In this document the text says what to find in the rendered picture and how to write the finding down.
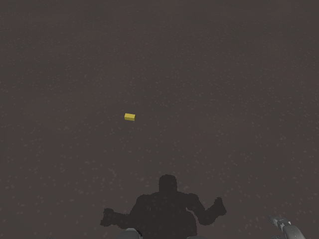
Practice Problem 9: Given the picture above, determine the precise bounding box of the right robot hand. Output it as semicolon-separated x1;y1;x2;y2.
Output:
269;216;305;239

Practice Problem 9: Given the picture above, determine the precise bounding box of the small box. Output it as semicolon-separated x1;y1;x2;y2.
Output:
124;114;136;121

